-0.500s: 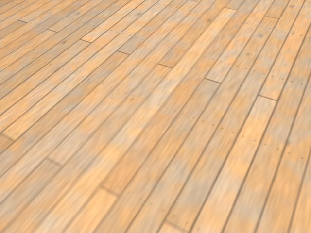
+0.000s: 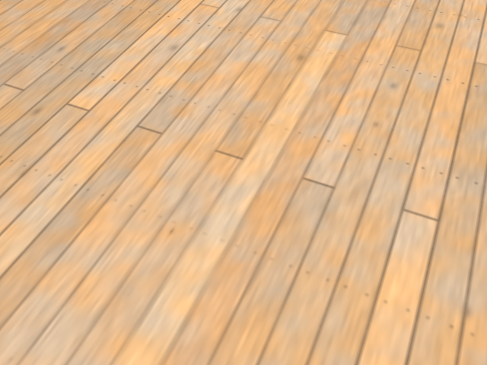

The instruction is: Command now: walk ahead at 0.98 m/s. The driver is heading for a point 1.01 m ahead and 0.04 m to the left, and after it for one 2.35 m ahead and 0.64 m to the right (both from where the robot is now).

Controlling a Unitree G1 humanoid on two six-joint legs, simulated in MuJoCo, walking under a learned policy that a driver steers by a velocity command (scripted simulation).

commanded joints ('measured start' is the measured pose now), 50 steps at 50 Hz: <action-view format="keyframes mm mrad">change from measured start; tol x32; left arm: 1 66 6 -9 -51 17 26 9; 11 -346 51 -6 -206 10 -17 -48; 17 352 319 91 -38 31 16 -38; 50 146 66 3 -91 -3 31 4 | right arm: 1 -96 -60 2 -63 15 -30 -8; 17 299 92 61 -57 10 6 -32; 35 -421 -40 29 -267 45 -4 12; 39 -358 -119 -8 -301 55 -5 43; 42 253 -255 -68 -147 44 51 1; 50 -114 -54 1 -158 -7 -23 1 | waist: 1 96 65 92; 15 250 191 -162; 17 121 -382 -506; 29 55 16 112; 41 -222 -145 -173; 43 -44 430 -282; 46 -28 -89 -82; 50 101 3 37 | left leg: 1 -106 285 -340 -348 -182 180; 11 258 297 -106 -357 282 94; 15 346 309 -55 249 1018 29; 17 -348 42 -203 969 -267 -19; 19 -517 125 -235 1033 -205 46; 38 -366 23 80 182 395 46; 41 142 7 18 242 200 127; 43 708 315 -705 128 -163 373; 45 551 373 -854 -190 -494 292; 50 -114 246 -354 -247 -95 162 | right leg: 1 -146 -97 14 -80 72 41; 8 -20 -3 -116 -681 602 80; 15 381 139 -173 -733 249 -32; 18 1035 -220 801 -1060 -562 -162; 25 349 -72 210 -1161 -11 -129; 35 487 -27 -236 -1246 531 66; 40 714 -105 -285 -728 1574 126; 41 582 -107 -262 -419 1571 115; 43 -198 189 -75 396 -257 137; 50 -90 -71 53 26 64 35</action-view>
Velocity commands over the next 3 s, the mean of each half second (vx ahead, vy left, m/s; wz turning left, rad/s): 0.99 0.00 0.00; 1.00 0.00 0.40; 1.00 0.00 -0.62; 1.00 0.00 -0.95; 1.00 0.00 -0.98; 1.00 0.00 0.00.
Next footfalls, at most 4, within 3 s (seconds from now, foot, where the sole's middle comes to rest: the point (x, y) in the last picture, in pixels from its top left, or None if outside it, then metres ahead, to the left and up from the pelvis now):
0.30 right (310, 352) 0.53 -0.15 -0.77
0.82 left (234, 218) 1.00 0.04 -0.77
1.30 right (246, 125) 1.47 -0.02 -0.77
1.72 left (208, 68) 1.87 0.14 -0.77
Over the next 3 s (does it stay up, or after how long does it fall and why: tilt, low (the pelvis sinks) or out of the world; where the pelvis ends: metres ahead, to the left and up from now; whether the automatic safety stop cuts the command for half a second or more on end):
stays up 2.39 -0.67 -0.01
